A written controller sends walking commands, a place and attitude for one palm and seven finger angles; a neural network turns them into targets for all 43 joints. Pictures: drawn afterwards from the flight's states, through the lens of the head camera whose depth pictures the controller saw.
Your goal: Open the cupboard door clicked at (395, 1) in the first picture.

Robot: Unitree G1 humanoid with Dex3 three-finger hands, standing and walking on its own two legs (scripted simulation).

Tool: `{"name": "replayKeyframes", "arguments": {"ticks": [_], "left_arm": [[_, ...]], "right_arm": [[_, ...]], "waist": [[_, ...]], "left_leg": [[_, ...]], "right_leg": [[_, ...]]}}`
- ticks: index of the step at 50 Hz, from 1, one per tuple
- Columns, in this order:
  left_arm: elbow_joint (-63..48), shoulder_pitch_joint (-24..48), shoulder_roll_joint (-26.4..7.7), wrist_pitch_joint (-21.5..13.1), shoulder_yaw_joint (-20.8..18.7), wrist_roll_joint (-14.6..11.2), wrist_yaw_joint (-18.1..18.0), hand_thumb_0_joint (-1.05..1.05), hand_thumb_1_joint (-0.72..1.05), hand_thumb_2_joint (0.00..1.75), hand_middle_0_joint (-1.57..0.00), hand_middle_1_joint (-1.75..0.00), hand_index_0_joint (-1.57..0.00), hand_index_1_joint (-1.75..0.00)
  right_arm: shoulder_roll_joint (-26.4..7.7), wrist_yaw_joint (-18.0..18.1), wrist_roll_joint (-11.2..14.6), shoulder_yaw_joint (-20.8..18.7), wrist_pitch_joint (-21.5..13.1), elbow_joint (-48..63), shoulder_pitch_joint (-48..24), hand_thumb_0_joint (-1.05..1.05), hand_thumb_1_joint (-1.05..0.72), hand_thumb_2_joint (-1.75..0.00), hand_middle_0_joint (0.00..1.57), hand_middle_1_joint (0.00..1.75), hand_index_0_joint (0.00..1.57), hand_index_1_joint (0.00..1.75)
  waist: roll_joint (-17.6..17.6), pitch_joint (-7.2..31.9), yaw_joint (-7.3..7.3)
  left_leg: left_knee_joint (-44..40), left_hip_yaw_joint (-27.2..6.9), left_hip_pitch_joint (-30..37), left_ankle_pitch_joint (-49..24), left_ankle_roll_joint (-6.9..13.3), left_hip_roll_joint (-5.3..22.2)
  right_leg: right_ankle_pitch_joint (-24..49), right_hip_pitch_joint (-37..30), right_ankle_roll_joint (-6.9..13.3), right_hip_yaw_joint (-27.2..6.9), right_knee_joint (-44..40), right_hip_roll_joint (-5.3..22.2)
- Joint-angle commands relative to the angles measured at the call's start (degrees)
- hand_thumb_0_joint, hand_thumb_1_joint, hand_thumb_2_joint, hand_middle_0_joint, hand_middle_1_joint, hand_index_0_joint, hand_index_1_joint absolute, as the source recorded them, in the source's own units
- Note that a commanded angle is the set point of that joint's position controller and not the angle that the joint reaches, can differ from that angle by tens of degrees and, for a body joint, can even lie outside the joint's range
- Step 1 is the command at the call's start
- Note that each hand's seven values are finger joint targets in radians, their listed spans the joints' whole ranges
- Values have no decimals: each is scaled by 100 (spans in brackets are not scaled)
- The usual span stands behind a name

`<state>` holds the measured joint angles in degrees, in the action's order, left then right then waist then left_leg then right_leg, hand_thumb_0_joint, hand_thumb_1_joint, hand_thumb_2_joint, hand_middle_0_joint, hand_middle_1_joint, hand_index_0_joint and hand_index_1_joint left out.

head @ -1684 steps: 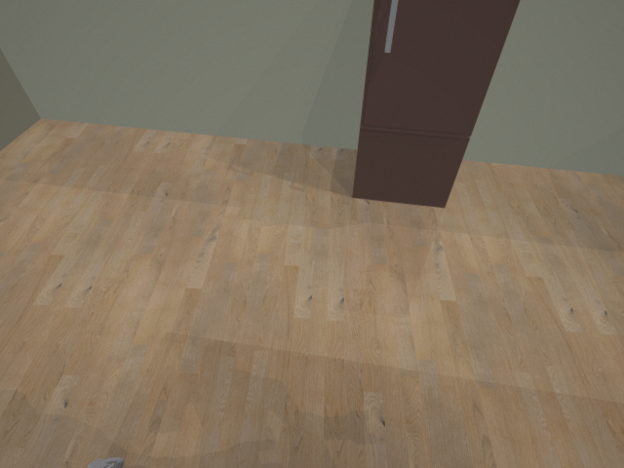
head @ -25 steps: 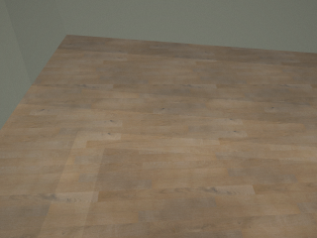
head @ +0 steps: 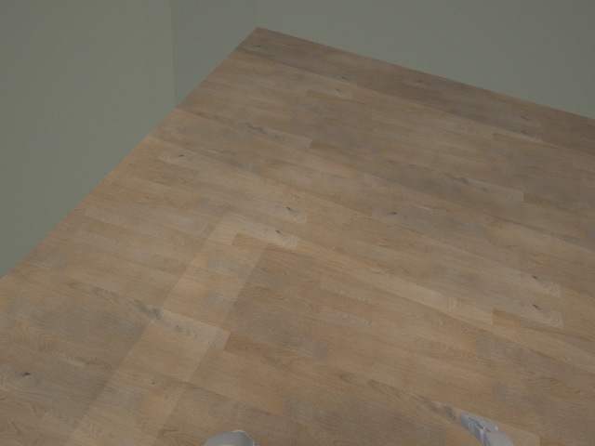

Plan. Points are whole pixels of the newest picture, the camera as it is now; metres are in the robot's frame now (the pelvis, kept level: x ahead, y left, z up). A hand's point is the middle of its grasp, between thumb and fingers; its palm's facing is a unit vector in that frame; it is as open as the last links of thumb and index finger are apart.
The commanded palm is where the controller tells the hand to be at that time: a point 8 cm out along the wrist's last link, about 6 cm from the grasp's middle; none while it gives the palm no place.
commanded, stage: turn to face it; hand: left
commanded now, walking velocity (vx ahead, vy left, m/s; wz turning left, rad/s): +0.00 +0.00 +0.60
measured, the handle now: out of the picture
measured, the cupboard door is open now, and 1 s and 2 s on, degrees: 45 45 45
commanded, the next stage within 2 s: none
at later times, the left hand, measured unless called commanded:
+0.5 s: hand out of the picture +0.07 +0.15 -0.14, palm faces +0.30 -0.92 -0.27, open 7.4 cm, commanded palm none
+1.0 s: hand out of the picture +0.04 +0.18 -0.14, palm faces +0.59 -0.76 -0.28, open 7.4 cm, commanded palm none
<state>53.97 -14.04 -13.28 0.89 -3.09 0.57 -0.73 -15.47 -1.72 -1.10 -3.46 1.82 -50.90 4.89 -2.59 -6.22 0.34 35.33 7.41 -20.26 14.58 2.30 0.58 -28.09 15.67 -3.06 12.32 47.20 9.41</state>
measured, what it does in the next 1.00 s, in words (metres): steps on the spot, turning left: right foot, then left foot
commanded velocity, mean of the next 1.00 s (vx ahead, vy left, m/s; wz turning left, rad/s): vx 0.00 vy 0.00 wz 0.60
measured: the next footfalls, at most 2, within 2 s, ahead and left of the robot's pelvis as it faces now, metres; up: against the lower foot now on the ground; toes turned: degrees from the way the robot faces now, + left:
right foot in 0.34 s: +0.12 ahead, -0.16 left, +0.00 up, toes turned +9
left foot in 0.68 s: +0.04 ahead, +0.07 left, +0.00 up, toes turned +32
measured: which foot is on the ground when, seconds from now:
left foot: down 0.00-0.32, up 0.34-0.66, down 0.68-1.00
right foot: up 0.00-0.32, down 0.34-0.68, up 0.70-1.00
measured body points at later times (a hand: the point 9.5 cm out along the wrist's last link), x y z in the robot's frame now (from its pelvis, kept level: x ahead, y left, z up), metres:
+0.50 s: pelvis +0.05 -0.06 +0.02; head +0.11 -0.06 +0.46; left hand +0.06 +0.20 -0.12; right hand +0.20 -0.29 -0.14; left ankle -0.02 +0.06 -0.64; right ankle +0.08 -0.17 -0.72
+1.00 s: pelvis +0.07 -0.06 +0.02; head +0.12 -0.03 +0.46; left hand +0.00 +0.22 -0.12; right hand +0.28 -0.23 -0.13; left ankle +0.00 +0.04 -0.72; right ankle +0.16 -0.17 -0.70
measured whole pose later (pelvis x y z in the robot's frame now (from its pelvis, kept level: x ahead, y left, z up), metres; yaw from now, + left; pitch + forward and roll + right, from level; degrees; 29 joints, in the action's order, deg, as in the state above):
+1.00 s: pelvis +0.07 -0.06 +0.02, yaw +37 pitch +2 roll -1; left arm 50.2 -7.5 -14.5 2.7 -3.9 0.3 -0.6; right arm -13.1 -0.5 -1.4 -3.4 3.0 -52.8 10.8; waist 0.8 -5.1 1.0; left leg 30.8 -5.1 -16.6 15.8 0.0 -0.9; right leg -22.4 21.5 -4.3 1.4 42.5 2.4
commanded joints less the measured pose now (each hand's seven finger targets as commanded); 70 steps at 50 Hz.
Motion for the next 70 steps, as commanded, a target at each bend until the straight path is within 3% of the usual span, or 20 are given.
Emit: {"name": "replayKeyframes", "arguments": {"ticks": [1, 5, 14, 15, 16, 17, 22, 31, 32, 34, 39, 49, 50, 52, 57, 64, 67, 68, 69, 70], "left_arm": [[-914, 735, -551, -21, -152, 17, -109, 0, 90, 90, -20, -30, -20, -30], [-628, 327, -537, 96, -190, 43, 15, 0, 90, 90, -20, -30, -20, -30], [-693, -80, -579, -29, -214, 22, 4, 0, 90, 90, -20, -30, -20, -30], [-676, -326, -865, -101, -277, 61, -41, 0, 90, 90, -20, -30, -20, -30], [-696, -443, -1447, -163, -383, 159, -100, 0, 90, 90, -20, -30, -20, -30], [-756, -355, -1528, -126, -329, 101, -102, 0, 90, 90, -20, -30, -20, -30], [-884, 354, -743, -158, -168, 98, -142, 0, 90, 90, -20, -30, -20, -30], [-567, -65, -1077, -142, -334, 70, -80, 0, 90, 90, -20, -30, -20, -30], [-620, 37, -1024, -114, -335, 22, -57, 0, 90, 90, -20, -30, -20, -30], [-1063, 453, -479, -20, -158, 20, -32, 0, 90, 90, -20, -30, -20, -30], [-703, 562, -519, 86, -212, 36, 8, 0, 90, 90, -20, -30, -20, -30], [-718, 219, -509, -6, -187, -11, -10, 0, 90, 90, -20, -30, -20, -30], [-661, -34, -633, -67, -224, -7, -35, 0, 90, 90, -20, -30, -20, -30], [-654, -321, -1462, -151, -369, 128, -118, 0, 90, 90, -20, -30, -20, -30], [-848, 459, -758, -146, -161, 77, -151, 0, 90, 90, -20, -30, -20, -30], [-614, -129, -1096, -155, -299, 112, -116, 0, 90, 90, -20, -30, -20, -30], [-609, 7, -1114, -122, -336, 43, -66, 0, 90, 90, -20, -30, -20, -30], [-716, 35, -956, -89, -316, 1, -36, 0, 90, 90, -20, -30, -20, -30], [-982, 236, -512, -57, -193, -32, 7, 0, 90, 90, -20, -30, -20, -30], [-1155, 583, -617, 18, -167, 50, -44, 0, 90, 90, -20, -30, -20, -30]], "right_arm": [[-1401, 231, -14, -381, -94, 98, 1274, 0, -90, -90, 20, 30, 20, 30], [-983, 252, -24, -235, -130, 277, 455, 0, -90, -90, 20, 30, 20, 30], [-975, 189, -11, -352, 6, 419, 98, 0, -90, -90, 20, 30, 20, 30], [-722, 171, 46, -322, 4, 475, 91, 0, -90, -90, 20, 30, 20, 30], [-286, 128, 78, -263, 7, 610, 154, 0, -90, -90, 20, 30, 20, 30], [-418, 101, 26, -280, 31, 646, 172, 0, -90, -90, 20, 30, 20, 30], [-165, 11, 31, -196, 136, 312, 213, 0, -90, -90, 20, 30, 20, 30], [-141, 6, 61, -111, 6, 308, 281, 0, -90, -90, 20, 30, 20, 30], [-411, 14, 35, -183, -31, 225, 670, 0, -90, -90, 20, 30, 20, 30], [-1426, 107, -25, -433, -23, 111, 1386, 0, -90, -90, 20, 30, 20, 30], [-877, 278, -29, -263, -117, 226, 623, 0, -90, -90, 20, 30, 20, 30], [-937, 230, -24, -356, -11, 289, 351, 0, -90, -90, 20, 30, 20, 30], [-852, 221, 14, -341, -8, 329, 273, 0, -90, -90, 20, 30, 20, 30], [-282, 151, 76, -264, -23, 545, 311, 0, -90, -90, 20, 30, 20, 30], [-235, 31, 31, -219, 146, 269, 286, 0, -90, -90, 20, 30, 20, 30], [-50, -20, 72, -87, 60, 363, -128, 0, -90, -90, 20, 30, 20, 30], [-263, 1, 40, -147, -3, 271, 420, 0, -90, -90, 20, 30, 20, 30], [-686, 21, 1, -251, -50, 210, 799, 0, -90, -90, 20, 30, 20, 30], [-1363, 69, -43, -430, -62, 186, 1259, 0, -90, -90, 20, 30, 20, 30], [-1510, 111, -32, -445, -11, 68, 1551, 0, -90, -90, 20, 30, 20, 30]], "waist": [[1238, 1485, 526], [1175, 910, 34], [1133, 863, -225], [344, 913, -363], [-1535, 901, -424], [-1456, 873, -391], [-1052, 765, 25], [-792, 1094, -59], [-260, 1268, 198], [1944, 1403, 583], [1124, 894, 95], [1245, 904, -105], [916, 988, -249], [-1629, 1000, -396], [-1066, 610, 62], [-965, 847, -256], [-574, 1114, 78], [386, 1377, 305], [2140, 1458, 566], [1449, 1435, 655]], "left_leg": [[-1102, -2770, 2050, -3654, 1263, 2310], [-1360, -1771, 1049, -2624, 686, 1360], [-828, -2171, -147, -1191, 369, 875], [-131, -1898, -723, -397, 69, 458], [1409, -852, -1580, 1641, -441, -495], [2774, -1010, -1403, 2247, -384, -285], [2987, -648, -1098, 1191, -603, 144], [-496, -39, 443, 254, -436, -59], [-1062, -272, 1332, -664, -296, 177], [-1342, -3136, 2315, -3876, 1218, 2568], [-1391, -2002, 1276, -2767, 701, 1387], [-954, -2440, 409, -2072, 498, 956], [-612, -2332, 79, -1690, 276, 723], [1842, -882, -1477, 2152, -461, -563], [3207, -775, -1186, 1202, -596, 125], [763, -127, -473, 1163, -535, -12], [-718, -67, 787, -63, -389, -100], [-1072, -897, 1859, -1294, -70, 599], [-1279, -3169, 2520, -3656, 924, 2275], [-1259, -3166, 2149, -3134, 1319, 2593]], "right_leg": [[-663, 2113, -212, -1249, 2451, -199], [359, 1506, -244, -1186, 1676, -377], [1266, -583, -95, -845, -1541, -910], [1421, -1232, 48, -1451, -2499, -314], [1775, -1528, 669, -3295, -3253, 1378], [1854, -786, 1172, -3370, -3304, 1986], [3808, -698, 886, -1259, -2630, 859], [4390, -1069, 570, -548, -1511, 1012], [3779, -422, 311, -304, -837, 935], [-1232, 1922, -248, -540, 1416, -225], [387, 1747, -228, -1239, 1868, -312], [986, -246, -97, -917, -1318, -928], [1549, -888, -52, -1000, -2187, -798], [2637, -1663, 986, -3346, -3203, 1803], [3868, -721, 957, -1333, -2678, 903], [4838, -1408, 903, -886, -2123, 1104], [4236, -855, 475, -439, -1233, 981], [3074, 139, 143, -160, -250, 694], [-900, 1771, -293, -139, 1156, -196], [-1205, 1870, -167, -871, 1814, -217]]}}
